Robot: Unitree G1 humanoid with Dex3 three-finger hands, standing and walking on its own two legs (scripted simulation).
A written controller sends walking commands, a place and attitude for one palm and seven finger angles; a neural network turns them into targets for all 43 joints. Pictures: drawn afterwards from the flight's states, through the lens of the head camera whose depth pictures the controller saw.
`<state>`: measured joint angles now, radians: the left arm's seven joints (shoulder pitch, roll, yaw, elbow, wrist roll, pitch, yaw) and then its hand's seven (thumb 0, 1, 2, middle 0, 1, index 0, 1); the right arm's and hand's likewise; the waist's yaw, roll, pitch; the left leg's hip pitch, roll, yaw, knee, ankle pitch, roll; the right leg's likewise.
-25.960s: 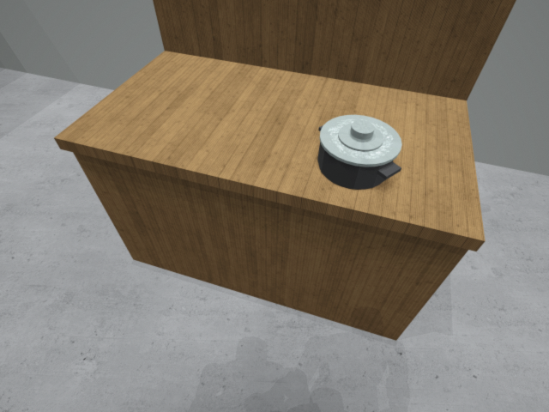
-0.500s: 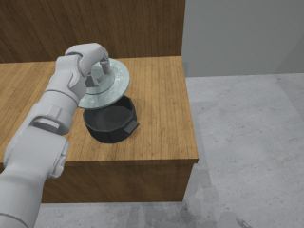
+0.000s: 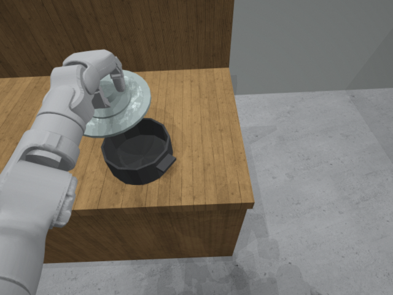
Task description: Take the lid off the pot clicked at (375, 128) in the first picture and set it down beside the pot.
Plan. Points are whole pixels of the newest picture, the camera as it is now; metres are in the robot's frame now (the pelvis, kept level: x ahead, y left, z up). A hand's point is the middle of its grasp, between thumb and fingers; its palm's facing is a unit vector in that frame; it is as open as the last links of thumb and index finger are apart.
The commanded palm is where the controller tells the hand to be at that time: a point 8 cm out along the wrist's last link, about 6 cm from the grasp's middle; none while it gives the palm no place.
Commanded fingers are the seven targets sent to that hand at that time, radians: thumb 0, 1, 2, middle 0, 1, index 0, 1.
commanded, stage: move the lid sideways beside the pot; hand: left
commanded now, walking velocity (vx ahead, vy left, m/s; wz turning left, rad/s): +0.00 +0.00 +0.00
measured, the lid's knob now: (103, 92) +0.51 +0.18 +0.14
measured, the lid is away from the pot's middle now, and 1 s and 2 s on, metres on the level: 0.03 0.17 0.23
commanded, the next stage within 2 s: lower the lid onto the table in 1.84 s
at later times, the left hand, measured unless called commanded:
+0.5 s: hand (75, 95) +0.48 +0.22 +0.17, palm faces -0.31 -0.03 -0.95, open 7.5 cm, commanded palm +0.48 +0.23 +0.23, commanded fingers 0.00 0.60 0.99 -0.67 -1.07 -0.84 -1.14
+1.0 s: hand (35, 109) +0.46 +0.30 +0.16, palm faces -0.37 -0.08 -0.92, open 7.5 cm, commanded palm +0.48 +0.30 +0.23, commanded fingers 0.00 0.60 0.99 -0.67 -1.07 -0.84 -1.14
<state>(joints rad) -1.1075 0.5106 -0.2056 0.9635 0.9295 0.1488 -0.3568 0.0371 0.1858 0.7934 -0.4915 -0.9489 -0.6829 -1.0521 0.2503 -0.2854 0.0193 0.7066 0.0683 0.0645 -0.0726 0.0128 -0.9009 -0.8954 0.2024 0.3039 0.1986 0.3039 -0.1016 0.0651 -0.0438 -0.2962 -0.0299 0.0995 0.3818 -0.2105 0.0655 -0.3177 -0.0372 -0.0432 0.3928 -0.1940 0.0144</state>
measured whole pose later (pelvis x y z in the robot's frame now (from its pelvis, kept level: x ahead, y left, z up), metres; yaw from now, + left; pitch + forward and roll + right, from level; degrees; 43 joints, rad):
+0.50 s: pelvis +0.00 +0.01 +0.00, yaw +1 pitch +8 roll -1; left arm -1.11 0.60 -0.18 0.97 0.94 0.06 -0.40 0.04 0.19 0.79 -0.49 -0.95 -0.69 -1.05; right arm 0.26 -0.29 0.01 0.70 0.07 0.07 -0.07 0.01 -0.90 -0.90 0.20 0.30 0.20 0.30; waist -0.10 0.05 -0.05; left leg -0.32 -0.04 0.08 0.39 -0.21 0.08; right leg -0.33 -0.05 -0.06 0.38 -0.19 0.03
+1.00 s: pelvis +0.00 +0.01 +0.00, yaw +1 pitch +8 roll -1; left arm -1.09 0.76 -0.13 1.05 0.94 -0.03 -0.45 0.04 0.19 0.79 -0.49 -0.95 -0.68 -1.06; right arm 0.26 -0.31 0.02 0.71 0.09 0.11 -0.11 0.01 -0.90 -0.90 0.20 0.30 0.20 0.30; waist -0.10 0.03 -0.03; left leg -0.34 -0.03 0.08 0.42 -0.22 0.08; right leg -0.32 -0.04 -0.06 0.35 -0.17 0.03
